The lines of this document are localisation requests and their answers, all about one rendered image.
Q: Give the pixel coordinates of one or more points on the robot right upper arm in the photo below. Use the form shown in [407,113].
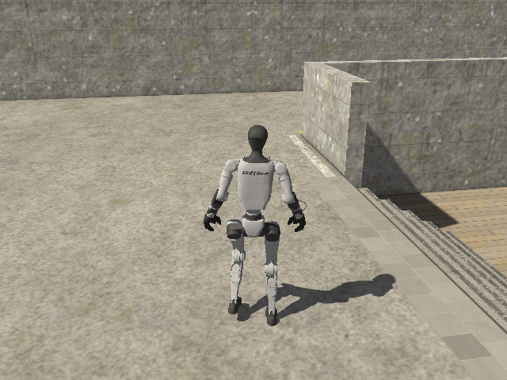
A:
[285,181]

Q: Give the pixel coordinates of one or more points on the robot right thigh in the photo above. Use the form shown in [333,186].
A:
[272,238]

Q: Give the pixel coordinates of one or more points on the robot left forearm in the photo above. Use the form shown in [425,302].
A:
[214,206]

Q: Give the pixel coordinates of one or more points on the robot left upper arm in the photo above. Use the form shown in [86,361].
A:
[225,180]

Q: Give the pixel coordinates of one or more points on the left robot hand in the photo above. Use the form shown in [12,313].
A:
[207,220]

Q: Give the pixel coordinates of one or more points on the robot right forearm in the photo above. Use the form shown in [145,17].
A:
[295,208]

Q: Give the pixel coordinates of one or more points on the left robot shin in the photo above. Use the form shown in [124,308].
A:
[236,277]

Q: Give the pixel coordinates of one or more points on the right robot hand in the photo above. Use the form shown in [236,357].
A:
[301,222]

